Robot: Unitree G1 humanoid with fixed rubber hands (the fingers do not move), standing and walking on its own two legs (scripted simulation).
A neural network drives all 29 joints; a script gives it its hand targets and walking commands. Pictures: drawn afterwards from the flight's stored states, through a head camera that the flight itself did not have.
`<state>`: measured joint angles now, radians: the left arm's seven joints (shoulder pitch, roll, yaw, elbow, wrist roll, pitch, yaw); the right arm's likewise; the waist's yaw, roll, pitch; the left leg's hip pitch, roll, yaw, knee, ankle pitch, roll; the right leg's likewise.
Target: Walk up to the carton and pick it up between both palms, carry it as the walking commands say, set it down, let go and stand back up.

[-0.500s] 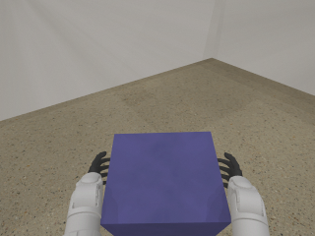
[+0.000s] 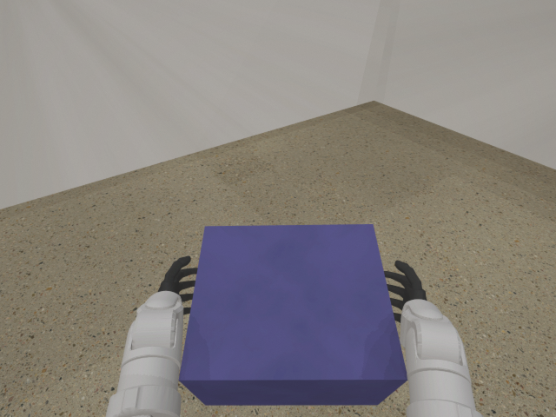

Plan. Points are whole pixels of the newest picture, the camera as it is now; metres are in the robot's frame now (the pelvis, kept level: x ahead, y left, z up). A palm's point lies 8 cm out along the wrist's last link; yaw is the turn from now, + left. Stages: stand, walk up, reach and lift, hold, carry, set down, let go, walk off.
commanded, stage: hold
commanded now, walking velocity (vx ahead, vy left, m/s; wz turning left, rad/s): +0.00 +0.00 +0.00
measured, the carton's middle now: (289, 314) +0.32 +0.01 -0.01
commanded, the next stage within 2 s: carry in 0.54 s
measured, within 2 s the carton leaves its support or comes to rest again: neither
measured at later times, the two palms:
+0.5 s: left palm (169, 311) +0.29 +0.19 +0.04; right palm (412, 319) +0.28 -0.18 +0.05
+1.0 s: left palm (101, 385) +0.18 +0.25 +0.04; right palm (380, 355) +0.22 -0.11 +0.05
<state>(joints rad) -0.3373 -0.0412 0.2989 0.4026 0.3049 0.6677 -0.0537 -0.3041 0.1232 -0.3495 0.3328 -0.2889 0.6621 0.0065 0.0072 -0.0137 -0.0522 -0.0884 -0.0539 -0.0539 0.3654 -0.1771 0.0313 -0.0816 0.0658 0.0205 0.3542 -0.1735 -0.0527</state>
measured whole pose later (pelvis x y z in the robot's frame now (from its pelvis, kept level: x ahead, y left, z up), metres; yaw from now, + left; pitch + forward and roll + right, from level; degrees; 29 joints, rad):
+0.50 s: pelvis +0.01 +0.00 +0.00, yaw +0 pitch -6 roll +0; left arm -0.21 -0.06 0.25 0.28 0.27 0.70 -0.03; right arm -0.18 0.14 -0.30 0.22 -0.26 0.69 0.00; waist 0.00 -0.01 -0.06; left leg -0.05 -0.06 -0.06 0.35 -0.19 0.03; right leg -0.04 0.06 0.02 0.35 -0.19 -0.05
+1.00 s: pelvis -0.08 +0.02 -0.04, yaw +8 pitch +1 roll -2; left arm -0.27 -0.01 0.19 -0.13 0.14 1.15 0.08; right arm -0.24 0.12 -0.24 -0.17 -0.09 1.13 -0.12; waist -0.01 -0.03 -0.07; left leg -0.51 -0.04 0.04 0.75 -0.26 0.09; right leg -0.58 -0.01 -0.07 1.03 -0.46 0.01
